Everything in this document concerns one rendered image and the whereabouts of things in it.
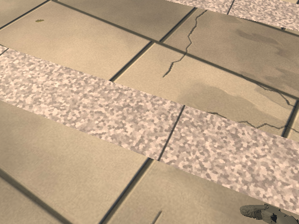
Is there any robot right hand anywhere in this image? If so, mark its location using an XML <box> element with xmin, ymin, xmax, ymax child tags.
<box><xmin>239</xmin><ymin>203</ymin><xmax>299</xmax><ymax>224</ymax></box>

